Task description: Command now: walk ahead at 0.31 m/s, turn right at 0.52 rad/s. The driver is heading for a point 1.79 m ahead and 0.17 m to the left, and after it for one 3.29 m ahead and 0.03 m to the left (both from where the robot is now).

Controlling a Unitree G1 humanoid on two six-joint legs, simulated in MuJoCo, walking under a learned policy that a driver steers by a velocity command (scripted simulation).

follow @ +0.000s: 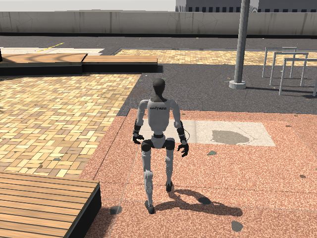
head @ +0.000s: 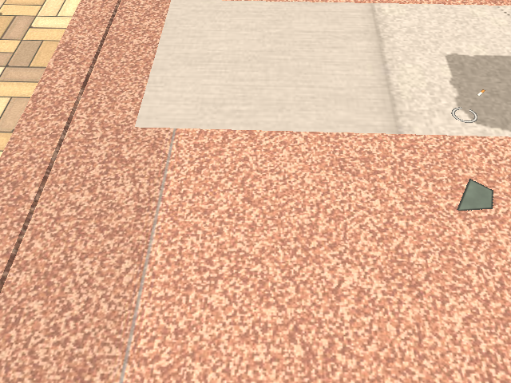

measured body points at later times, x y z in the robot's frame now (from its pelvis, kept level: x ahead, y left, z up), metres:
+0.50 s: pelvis +0.16 +0.00 +0.01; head +0.18 -0.01 +0.46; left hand +0.34 +0.23 -0.11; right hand +0.23 -0.29 -0.12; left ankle +0.22 +0.14 -0.72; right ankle +0.17 -0.09 -0.73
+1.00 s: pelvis +0.20 +0.02 +0.01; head +0.21 +0.02 +0.45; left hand +0.33 +0.26 -0.13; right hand +0.25 -0.25 -0.13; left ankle +0.22 +0.14 -0.73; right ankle +0.17 -0.09 -0.73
